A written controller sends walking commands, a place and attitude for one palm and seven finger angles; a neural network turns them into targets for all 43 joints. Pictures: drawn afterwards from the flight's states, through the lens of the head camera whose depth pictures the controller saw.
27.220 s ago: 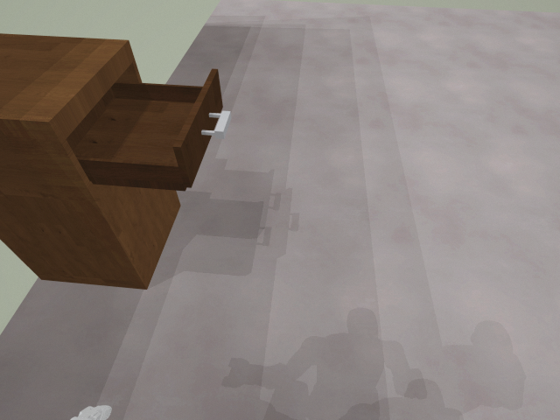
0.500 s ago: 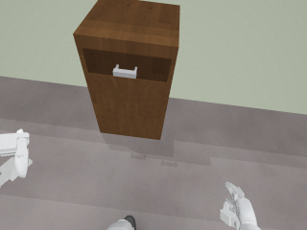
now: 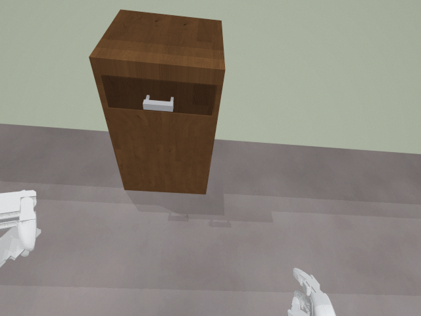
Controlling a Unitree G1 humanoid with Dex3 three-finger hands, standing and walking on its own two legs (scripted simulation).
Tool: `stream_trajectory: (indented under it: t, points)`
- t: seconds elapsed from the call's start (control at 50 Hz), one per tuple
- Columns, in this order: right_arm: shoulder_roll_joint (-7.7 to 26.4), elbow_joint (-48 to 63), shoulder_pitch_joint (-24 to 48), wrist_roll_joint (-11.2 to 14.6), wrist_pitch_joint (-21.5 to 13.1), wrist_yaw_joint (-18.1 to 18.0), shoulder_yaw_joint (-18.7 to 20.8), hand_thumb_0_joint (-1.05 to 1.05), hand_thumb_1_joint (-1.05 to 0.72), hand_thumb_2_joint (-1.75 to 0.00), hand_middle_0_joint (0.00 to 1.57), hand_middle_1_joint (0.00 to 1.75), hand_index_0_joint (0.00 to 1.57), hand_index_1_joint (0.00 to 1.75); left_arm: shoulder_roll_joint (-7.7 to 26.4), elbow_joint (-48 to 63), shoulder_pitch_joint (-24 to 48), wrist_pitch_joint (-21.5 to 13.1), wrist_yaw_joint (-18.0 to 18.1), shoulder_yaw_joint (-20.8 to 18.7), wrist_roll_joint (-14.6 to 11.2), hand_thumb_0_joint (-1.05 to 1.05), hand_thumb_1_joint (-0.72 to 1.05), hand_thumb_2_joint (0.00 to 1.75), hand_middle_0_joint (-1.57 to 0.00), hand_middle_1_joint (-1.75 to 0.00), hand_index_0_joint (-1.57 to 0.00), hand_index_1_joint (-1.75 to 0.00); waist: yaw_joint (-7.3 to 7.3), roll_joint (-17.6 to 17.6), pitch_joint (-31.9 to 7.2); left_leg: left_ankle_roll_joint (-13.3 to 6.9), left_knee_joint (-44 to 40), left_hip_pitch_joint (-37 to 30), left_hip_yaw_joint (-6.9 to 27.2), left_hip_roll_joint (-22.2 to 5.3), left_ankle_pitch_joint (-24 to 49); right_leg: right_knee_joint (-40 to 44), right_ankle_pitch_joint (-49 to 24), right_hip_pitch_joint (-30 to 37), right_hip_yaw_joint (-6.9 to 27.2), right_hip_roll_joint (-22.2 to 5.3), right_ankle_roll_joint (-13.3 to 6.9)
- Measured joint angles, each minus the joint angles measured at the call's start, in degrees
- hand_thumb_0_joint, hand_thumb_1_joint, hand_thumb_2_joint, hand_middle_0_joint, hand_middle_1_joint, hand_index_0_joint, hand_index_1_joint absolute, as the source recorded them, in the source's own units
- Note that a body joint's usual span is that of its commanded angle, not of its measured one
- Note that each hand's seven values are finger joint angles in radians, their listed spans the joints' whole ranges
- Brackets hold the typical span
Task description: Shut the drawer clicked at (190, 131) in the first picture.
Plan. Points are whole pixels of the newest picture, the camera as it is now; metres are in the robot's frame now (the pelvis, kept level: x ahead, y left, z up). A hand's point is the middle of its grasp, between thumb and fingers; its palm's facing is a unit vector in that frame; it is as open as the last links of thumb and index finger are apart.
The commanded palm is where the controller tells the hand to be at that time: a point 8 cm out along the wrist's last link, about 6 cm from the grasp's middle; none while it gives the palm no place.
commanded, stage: stop stepping back and stand still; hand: left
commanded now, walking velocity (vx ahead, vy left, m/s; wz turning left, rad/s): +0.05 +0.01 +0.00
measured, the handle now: (159, 102) +0.84 +0.21 -0.12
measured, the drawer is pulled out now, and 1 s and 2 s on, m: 0.00 0.00 0.00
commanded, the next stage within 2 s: let the arm hang, fingers relaxed in 0.92 s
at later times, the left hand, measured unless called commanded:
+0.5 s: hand (41, 226) +0.20 +0.24 +0.15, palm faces +0.36 -0.83 -0.44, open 3.2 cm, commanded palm +0.15 +0.28 +0.18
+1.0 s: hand (66, 202) +0.24 +0.23 +0.15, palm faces +0.31 -0.83 -0.47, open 3.2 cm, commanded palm none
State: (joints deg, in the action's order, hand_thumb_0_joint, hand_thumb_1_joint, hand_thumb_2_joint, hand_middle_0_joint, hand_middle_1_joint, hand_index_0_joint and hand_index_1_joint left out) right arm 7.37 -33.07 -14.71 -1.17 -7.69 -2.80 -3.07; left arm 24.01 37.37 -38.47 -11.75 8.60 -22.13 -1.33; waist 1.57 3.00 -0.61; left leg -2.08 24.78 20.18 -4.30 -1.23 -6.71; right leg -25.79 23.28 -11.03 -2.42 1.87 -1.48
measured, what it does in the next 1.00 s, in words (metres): stands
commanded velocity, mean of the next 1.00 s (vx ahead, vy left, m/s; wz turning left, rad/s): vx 0.00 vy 0.00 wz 0.00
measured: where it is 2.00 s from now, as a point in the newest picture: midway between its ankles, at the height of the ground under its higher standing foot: outside the picture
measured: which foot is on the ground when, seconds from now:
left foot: down 0.00-1.00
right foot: down 0.00-1.00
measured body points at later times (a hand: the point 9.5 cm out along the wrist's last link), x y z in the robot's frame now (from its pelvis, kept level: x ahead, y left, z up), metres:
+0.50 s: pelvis +0.02 +0.00 +0.00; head +0.02 +0.01 +0.45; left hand +0.18 +0.28 +0.18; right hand +0.18 -0.23 -0.08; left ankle +0.08 +0.09 -0.74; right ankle -0.01 -0.10 -0.74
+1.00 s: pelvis +0.05 -0.01 +0.00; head +0.07 -0.01 +0.45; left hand +0.22 +0.27 +0.17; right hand +0.22 -0.25 -0.08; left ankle +0.08 +0.09 -0.74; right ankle -0.01 -0.10 -0.74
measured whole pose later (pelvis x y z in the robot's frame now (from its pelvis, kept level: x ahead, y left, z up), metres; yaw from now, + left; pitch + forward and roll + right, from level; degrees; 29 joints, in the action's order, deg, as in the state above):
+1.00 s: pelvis +0.05 -0.01 +0.00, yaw -1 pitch +1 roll +0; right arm 11.7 -33.7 -10.8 0.7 -3.5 -4.7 -0.7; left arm 22.2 31.2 -37.2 -10.4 7.6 -19.8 -2.7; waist 0.3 0.1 0.7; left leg -1.9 25.8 16.4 -3.6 0.0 -10.7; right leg -22.8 17.5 -6.5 -0.9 2.4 -1.9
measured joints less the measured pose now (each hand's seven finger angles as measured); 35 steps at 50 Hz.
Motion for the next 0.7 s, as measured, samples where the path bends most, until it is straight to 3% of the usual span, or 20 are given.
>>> stream_trajectory:
  t: [0.06,0.12,0.18,0.28,0.38,0.48,0.56,0.7]
  points:
    - [1.26,-0.88,1.69,-0.33,1.36,-0.40,0.52,0.01,-0.90,-0.90,0.20,0.30,0.20,0.30,0.44,-1.11,0.58,0.37,-0.74,0.73,-0.68,0.02,0.88,0.90,-1.41,-1.60,-1.40,-1.60,0.18,-1.94,0.95,0.69,4.06,1.43,0.28,-0.55,-1.55,0.58,-9.39,-0.21,0.02,0.47,-0.29]
    - [2.72,-2.71,1.55,0.29,2.61,-1.08,1.42,0.01,-0.90,-0.90,0.20,0.30,0.20,0.30,0.03,-2.59,0.64,1.17,-0.86,1.19,-1.31,0.02,0.88,0.90,-1.41,-1.60,-1.40,-1.60,0.16,-3.09,-0.03,0.99,7.57,2.01,1.12,-0.48,-5.02,-1.68,-7.55,-0.26,0.06,0.71,-0.02]
    - [4.00,-4.15,0.71,0.80,2.91,-1.89,2.21,0.01,-0.90,-0.90,0.20,0.30,0.20,0.30,-1.43,-3.97,0.84,1.39,-0.64,1.43,-1.37,0.02,0.88,0.90,-1.41,-1.60,-1.40,-1.60,0.11,-3.18,-0.57,-0.58,8.13,0.87,1.08,-0.14,-3.34,-3.22,-5.98,0.62,0.24,0.48,0.80]
    - [3.89,-4.33,-0.42,0.64,1.75,-2.83,2.36,0.01,-0.91,-0.90,0.20,0.30,0.20,0.30,-2.65,-6.24,3.01,1.47,-0.13,1.33,-0.06,0.02,0.88,0.90,-1.41,-1.60,-1.40,-1.60,-0.26,-1.32,-1.17,-1.29,1.72,-2.52,0.24,1.98,-1.29,-4.14,-1.89,0.76,1.23,-0.77,0.61]
    - [3.49,-2.58,0.35,0.57,1.04,-1.97,1.91,0.01,-0.91,-0.90,0.20,0.30,0.20,0.30,-1.80,-5.70,2.54,0.41,-0.25,1.08,-0.04,0.02,0.88,0.90,-1.41,-1.60,-1.40,-1.60,-0.06,-2.08,-0.33,-0.62,-0.36,-2.74,1.17,2.21,0.12,1.02,-8.29,2.26,0.59,-0.39,0.22]
    - [3.75,-2.94,1.63,0.88,1.87,-1.46,2.19,0.01,-0.91,-0.90,0.20,0.30,0.20,0.30,-2.62,-5.67,0.65,0.05,-0.71,2.21,-0.57,0.02,0.88,0.90,-1.41,-1.60,-1.40,-1.60,-1.16,-3.70,-0.65,-0.44,2.95,-1.48,1.51,0.85,-2.40,2.04,-7.59,2.96,0.55,1.00,-0.09]
    - [3.70,-3.31,2.60,1.02,2.09,-2.02,2.03,0.01,-0.91,-0.90,0.20,0.30,0.20,0.30,-3.34,-7.33,2.11,0.81,-0.63,2.92,-0.49,0.02,0.88,0.90,-1.41,-1.60,-1.40,-1.60,-1.93,-3.05,-0.24,-0.63,2.08,-2.86,1.00,1.49,-2.83,1.21,-6.42,3.46,0.99,0.31,0.10]
    - [3.44,-1.82,3.96,1.09,1.95,-1.93,1.52,0.01,-0.91,-0.90,0.20,0.30,0.20,0.30,-2.98,-7.38,3.35,1.01,-0.65,2.71,-0.61,0.02,0.88,0.90,-1.41,-1.60,-1.40,-1.60,-1.80,-2.67,0.42,-0.22,0.66,-3.66,0.99,1.72,-2.84,2.38,-6.18,4.16,1.04,0.13,-0.14]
